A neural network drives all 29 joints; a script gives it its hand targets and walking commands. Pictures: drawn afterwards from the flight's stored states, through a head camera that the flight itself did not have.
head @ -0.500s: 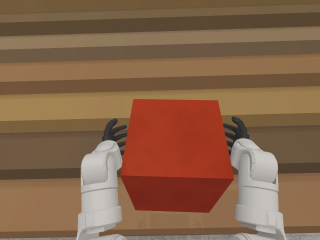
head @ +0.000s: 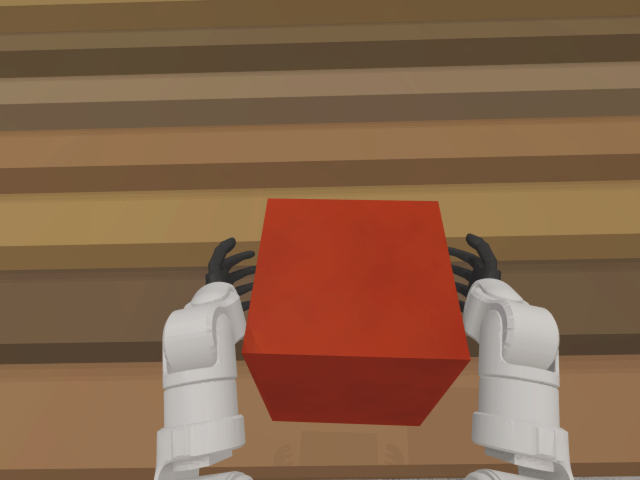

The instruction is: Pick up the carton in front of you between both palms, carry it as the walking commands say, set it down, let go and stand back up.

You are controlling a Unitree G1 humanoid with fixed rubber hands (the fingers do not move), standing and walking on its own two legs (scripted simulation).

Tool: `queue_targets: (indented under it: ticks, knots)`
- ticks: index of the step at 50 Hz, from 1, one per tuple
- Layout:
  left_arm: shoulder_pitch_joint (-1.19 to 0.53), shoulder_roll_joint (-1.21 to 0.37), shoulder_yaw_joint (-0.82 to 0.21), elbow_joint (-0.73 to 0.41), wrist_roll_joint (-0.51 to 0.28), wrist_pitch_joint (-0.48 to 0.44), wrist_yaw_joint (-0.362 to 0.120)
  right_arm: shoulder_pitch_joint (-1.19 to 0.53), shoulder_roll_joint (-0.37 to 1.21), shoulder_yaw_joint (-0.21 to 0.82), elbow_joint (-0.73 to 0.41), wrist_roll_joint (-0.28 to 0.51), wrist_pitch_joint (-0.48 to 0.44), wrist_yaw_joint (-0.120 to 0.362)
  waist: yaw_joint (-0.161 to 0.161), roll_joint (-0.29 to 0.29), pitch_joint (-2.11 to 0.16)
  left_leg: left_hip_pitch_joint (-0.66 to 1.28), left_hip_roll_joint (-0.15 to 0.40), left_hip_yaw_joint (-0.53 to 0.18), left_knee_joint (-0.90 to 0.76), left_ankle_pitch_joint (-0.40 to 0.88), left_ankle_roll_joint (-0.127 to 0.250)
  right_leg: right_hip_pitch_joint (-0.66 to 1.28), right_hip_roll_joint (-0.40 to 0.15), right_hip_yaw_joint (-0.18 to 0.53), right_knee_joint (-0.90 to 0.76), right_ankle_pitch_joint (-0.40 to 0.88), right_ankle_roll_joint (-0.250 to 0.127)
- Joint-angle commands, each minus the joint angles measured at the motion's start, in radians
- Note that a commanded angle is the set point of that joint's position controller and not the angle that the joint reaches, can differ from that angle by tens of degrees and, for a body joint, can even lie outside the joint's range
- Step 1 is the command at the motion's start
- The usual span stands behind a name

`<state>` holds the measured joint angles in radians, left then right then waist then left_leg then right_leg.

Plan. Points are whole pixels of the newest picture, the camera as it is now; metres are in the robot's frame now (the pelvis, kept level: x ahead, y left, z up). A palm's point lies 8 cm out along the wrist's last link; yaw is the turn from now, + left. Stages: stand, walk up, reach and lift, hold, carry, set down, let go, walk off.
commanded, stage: carry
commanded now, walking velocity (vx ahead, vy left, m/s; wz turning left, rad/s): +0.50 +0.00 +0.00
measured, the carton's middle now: (348, 319) +0.33 +0.00 +0.05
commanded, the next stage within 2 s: none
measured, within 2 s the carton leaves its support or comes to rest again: neither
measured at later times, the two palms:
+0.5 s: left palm (249, 196) +0.49 +0.14 +0.14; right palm (454, 194) +0.50 -0.16 +0.13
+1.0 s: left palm (263, 104) +0.77 +0.16 +0.16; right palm (420, 104) +0.75 -0.15 +0.16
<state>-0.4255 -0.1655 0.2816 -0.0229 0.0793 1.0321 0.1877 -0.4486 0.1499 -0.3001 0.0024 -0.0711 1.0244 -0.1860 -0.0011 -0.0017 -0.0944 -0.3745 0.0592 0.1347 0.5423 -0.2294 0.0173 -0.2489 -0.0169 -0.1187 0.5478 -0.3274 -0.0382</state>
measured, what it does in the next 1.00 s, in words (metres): climbs: right foot, then left foot 0.12 m higher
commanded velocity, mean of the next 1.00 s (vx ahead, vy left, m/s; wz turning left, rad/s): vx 0.50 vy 0.00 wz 0.00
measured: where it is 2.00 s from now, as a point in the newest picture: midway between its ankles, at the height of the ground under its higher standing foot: (336, 237)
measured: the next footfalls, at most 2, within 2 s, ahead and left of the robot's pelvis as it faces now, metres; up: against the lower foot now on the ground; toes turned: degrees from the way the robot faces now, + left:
right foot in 0.48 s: +0.26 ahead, -0.09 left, +0.00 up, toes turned -5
left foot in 0.92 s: +0.57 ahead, +0.10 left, +0.12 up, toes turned +8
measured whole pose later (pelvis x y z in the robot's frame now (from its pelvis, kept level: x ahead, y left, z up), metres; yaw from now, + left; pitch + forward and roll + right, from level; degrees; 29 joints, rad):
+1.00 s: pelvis +0.42 +0.03 +0.04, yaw +1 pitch +4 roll +3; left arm -0.45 -0.12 0.30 -0.21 -0.01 1.06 0.20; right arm -0.54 0.14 -0.25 -0.13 0.01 1.06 -0.21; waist -0.12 -0.03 0.02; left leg -0.76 -0.02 0.21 1.01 -0.37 0.16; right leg -0.33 -0.02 0.07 1.18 -0.23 -0.04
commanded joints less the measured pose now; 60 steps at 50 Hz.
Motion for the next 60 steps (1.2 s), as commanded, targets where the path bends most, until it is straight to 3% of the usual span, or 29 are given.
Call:
queue_targets:
  ticks: [1, 4, 6, 7, 9, 11, 13, 18, 21, 23, 24, 25, 26, 27, 30, 33, 36, 39, 42, 44, 45, 46, 47, 48, 49, 50, 52, 56, 60]
  knots:
    - [-0.671, -0.679, -0.584, -0.108, -0.172, -0.029, 0.011, -0.647, 0.731, 0.597, -0.083, 0.172, -0.017, -0.007, 0.026, -0.116, -0.167, -0.017, -0.024, 0.014, 0.092, -0.184, 0.008, 0.013, -0.22, 0.296, -0.302, -0.392, -0.1]
    - [-0.669, -0.619, -0.583, -0.135, -0.189, -0.023, 0.035, -0.634, 0.664, 0.58, -0.099, 0.19, -0.008, -0.023, 0.033, -0.124, -0.174, -0.051, -0.026, 0.005, 0.073, -0.122, 0.029, 0.08, -0.245, 0.295, -0.243, -0.252, -0.141]
    - [-0.64, -0.588, -0.577, -0.133, -0.19, -0.008, 0.048, -0.607, 0.62, 0.558, -0.087, 0.193, 0.006, -0.034, 0.023, -0.074, -0.226, 0.103, -0.033, 0.004, -0.015, -0.105, 0.045, 0.034, -0.191, 0.201, -0.128, -0.101, -0.106]
    - [-0.643, -0.581, -0.574, -0.14, -0.193, 0.002, 0.051, -0.592, 0.606, 0.546, -0.076, 0.19, 0.013, -0.039, 0.005, -0.007, -0.238, 0.203, 0.015, -0.08, -0.061, -0.136, 0.067, -0.055, -0.137, 0.12, -0.031, -0.076, -0.065]
    - [-0.662, -0.574, -0.577, -0.141, -0.215, 0.025, 0.049, -0.545, 0.566, 0.51, -0.046, 0.17, 0.03, -0.05, -0.05, 0.257, -0.245, 0.447, 0.255, -0.5, -0.183, -0.08, 0.212, -0.386, 0.002, -0.014, 0.31, -0.187, 0.012]
    - [-0.677, -0.577, -0.561, -0.113, -0.221, 0.037, 0.047, -0.555, 0.564, 0.503, -0.069, 0.166, 0.045, -0.053, -0.088, 0.178, -0.231, 0.547, 0.331, -0.61, -0.184, 0.05, 0.294, -0.613, -0.016, 0.073, 0.501, -0.311, -0.003]
    - [-0.654, -0.597, -0.532, -0.091, -0.21, 0.043, 0.042, -0.617, 0.603, 0.543, -0.118, 0.192, 0.047, -0.043, -0.079, 0.079, -0.265, 0.531, 0.313, -0.527, -0.198, 0.029, 0.263, -0.617, -0.052, 0.098, 0.487, -0.218, -0.009]
    - [-0.677, -0.618, -0.519, -0.138, -0.187, 0.029, 0.04, -0.714, 0.661, 0.623, -0.236, 0.265, 0.027, -0.016, -0.053, 0.137, -0.293, 0.371, 0.219, -0.266, -0.192, 0.241, 0.19, -0.423, -0.017, 0.03, 0.33, -0.022, 0.006]
    - [-0.619, -0.578, -0.506, -0.142, -0.158, 0.027, 0.047, -0.652, 0.641, 0.629, -0.226, 0.265, 0.029, -0.015, 0.014, 0.175, -0.325, 0.236, 0.161, -0.119, -0.064, 0.429, 0.14, -0.15, 0.058, -0.051, 0.158, 0.051, -0.018]
    - [-0.58, -0.563, -0.505, -0.133, -0.146, 0.032, 0.046, -0.601, 0.626, 0.618, -0.209, 0.25, 0.037, -0.016, 0.092, 0.073, -0.412, 0.139, 0.09, 0.004, 0.235, 0.555, 0.071, 0.182, 0.101, -0.099, -0.059, 0.192, -0.04]
    - [-0.529, -0.563, -0.505, -0.115, -0.142, 0.037, 0.042, -0.606, 0.607, 0.603, -0.198, 0.232, 0.041, -0.021, 0.121, 0.0, -0.397, -0.065, 0.058, -0.001, 0.427, 0.336, 0.028, 0.353, -0.01, 0.075, -0.095, 0.157, -0.059]
    - [-0.516, -0.543, -0.5, -0.099, -0.145, 0.045, 0.038, -0.569, 0.601, 0.585, -0.164, 0.198, 0.051, -0.032, 0.086, -0.178, -0.345, -0.266, -0.015, -0.019, 0.613, -0.204, 0.006, 0.41, -0.23, 0.4, -0.13, 0.34, -0.077]
    - [-0.565, -0.539, -0.518, -0.102, -0.159, 0.043, 0.041, -0.542, 0.592, 0.552, -0.142, 0.177, 0.056, -0.037, 0.071, -0.28, -0.417, -0.463, -0.083, -0.108, 0.793, -0.299, 0.021, 0.512, -0.364, 0.755, -0.217, 0.227, -0.218]
    - [-0.621, -0.59, -0.559, -0.136, -0.19, 0.04, 0.032, -0.586, 0.603, 0.537, -0.164, 0.166, 0.057, -0.039, 0.077, -0.195, -0.375, -0.524, -0.012, -0.146, 0.919, -0.259, 0.038, 0.46, -0.388, 0.769, -0.207, 0.046, -0.269]
    - [-0.758, -0.695, -0.64, -0.24, -0.275, 0.016, -0.009, -0.652, 0.677, 0.54, -0.184, 0.166, 0.045, -0.03, 0.059, -0.038, -0.294, -0.608, 0.012, -0.127, 1.1, -0.143, 0.044, 0.325, -0.299, 0.54, -0.193, 0.154, -0.223]
    - [-0.765, -0.691, -0.664, -0.274, -0.305, -0.013, -0.016, -0.644, 0.672, 0.558, -0.204, 0.153, 0.021, -0.033, 0.064, -0.071, -0.31, -0.769, 0.004, -0.099, 1.319, -0.16, 0.075, 0.38, -0.271, 0.451, -0.179, 0.121, -0.213]
    - [-0.706, -0.63, -0.656, -0.293, -0.316, -0.025, -0.003, -0.608, 0.62, 0.569, -0.234, 0.16, 0.012, -0.049, 0.09, -0.076, -0.288, -1.005, 0.021, -0.107, 1.485, -0.227, 0.08, 0.494, -0.3, 0.457, -0.178, 0.073, -0.235]
    - [-0.641, -0.566, -0.637, -0.288, -0.296, -0.01, 0.012, -0.561, 0.571, 0.561, -0.228, 0.149, 0.025, -0.06, 0.076, -0.052, -0.205, -1.02, 0.04, -0.057, 1.337, -0.229, 0.071, 0.411, -0.243, 0.368, -0.252, 0.015, -0.192]
    - [-0.605, -0.559, -0.607, -0.258, -0.273, 0.013, 0.013, -0.571, 0.58, 0.586, -0.214, 0.165, 0.045, -0.05, 0.042, -0.098, -0.146, -0.542, 0.016, 0.057, 0.761, -0.195, 0.084, 0.116, -0.155, 0.13, -0.42, 0.523, -0.177]
    - [-0.599, -0.57, -0.597, -0.258, -0.266, 0.023, 0.006, -0.576, 0.612, 0.61, -0.21, 0.183, 0.047, -0.041, -0.02, -0.245, -0.279, -0.261, -0.096, 0.151, 0.604, -0.081, 0.127, 0.173, -0.152, 0.001, -0.258, 1.351, -0.148]
    - [-0.611, -0.567, -0.592, -0.269, -0.252, 0.023, 0.005, -0.584, 0.632, 0.625, -0.222, 0.198, 0.044, -0.036, -0.073, -0.287, -0.384, -0.153, -0.128, 0.159, 0.545, -0.058, 0.143, 0.254, -0.175, -0.021, -0.089, 1.627, -0.131]
    - [-0.618, -0.566, -0.59, -0.278, -0.238, 0.02, 0.005, -0.608, 0.649, 0.641, -0.244, 0.222, 0.039, -0.029, -0.139, -0.28, -0.471, -0.002, -0.154, 0.151, 0.374, -0.026, 0.139, 0.293, -0.18, -0.044, 0.134, 1.678, -0.11]
    - [-0.628, -0.571, -0.582, -0.282, -0.229, 0.017, 0.009, -0.621, 0.664, 0.659, -0.261, 0.242, 0.035, -0.022, -0.197, -0.155, -0.546, 0.26, -0.169, 0.033, 0.158, 0.022, 0.12, 0.173, -0.126, -0.007, 0.411, 1.408, -0.076]
    - [-0.558, -0.59, -0.565, -0.289, -0.204, 0.01, 0.012, -0.642, 0.662, 0.677, -0.273, 0.259, 0.031, -0.02, -0.139, 0.244, -0.64, 0.625, 0.21, -0.615, -0.036, 0.443, 0.291, -0.242, 0.061, 0.083, 0.833, 0.267, 0.022]
    - [-0.548, -0.521, -0.535, -0.289, -0.175, 0.012, 0.022, -0.577, 0.686, 0.692, -0.238, 0.288, 0.025, -0.017, -0.131, 0.301, -0.712, 0.615, 0.271, -0.934, -0.131, 0.476, 0.379, -0.346, 0.166, 0.248, 1.181, 0.055, 0.01]
    - [-0.567, -0.535, -0.517, -0.288, -0.172, 0.01, 0.03, -0.626, 0.687, 0.711, -0.286, 0.31, 0.02, -0.012, -0.108, 0.157, -0.666, 0.602, 0.249, -0.821, -0.057, 0.331, 0.361, -0.44, 0.115, 0.309, 1.298, 0.075, -0.019]
    - [-0.622, -0.543, -0.488, -0.314, -0.16, 0.007, 0.031, -0.729, 0.732, 0.754, -0.352, 0.365, 0.014, 0.004, -0.073, 0.017, -0.459, 0.452, 0.212, -0.658, -0.037, 0.141, 0.266, -0.573, 0.026, 0.246, 1.236, 0.08, -0.057]
    - [-0.619, -0.517, -0.51, -0.286, -0.143, 0.024, 0.034, -0.73, 0.693, 0.745, -0.35, 0.38, 0.032, 0.021, -0.061, 0.01, -0.358, 0.421, 0.188, -0.479, -0.125, -0.029, 0.241, -0.672, -0.01, 0.145, 1.095, -0.024, -0.056]
    - [-0.579, -0.484, -0.518, -0.216, -0.148, 0.081, 0.045, -0.6, 0.575, 0.631, -0.233, 0.291, 0.084, -0.005, -0.096, 0.084, -0.295, 0.566, 0.232, -0.425, -0.184, 0.165, 0.281, -1.002, -0.029, 0.057, 1.36, -0.095, -0.066]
